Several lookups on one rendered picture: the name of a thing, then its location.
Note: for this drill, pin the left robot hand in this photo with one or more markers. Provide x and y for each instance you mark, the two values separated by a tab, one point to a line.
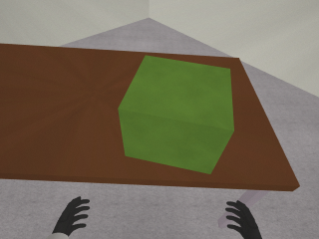
65	223

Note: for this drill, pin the right robot hand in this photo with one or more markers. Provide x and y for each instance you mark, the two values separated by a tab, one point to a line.
249	228

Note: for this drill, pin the table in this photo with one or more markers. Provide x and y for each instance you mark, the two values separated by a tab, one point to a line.
59	121

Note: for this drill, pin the carton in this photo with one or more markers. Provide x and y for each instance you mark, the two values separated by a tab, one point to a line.
177	113

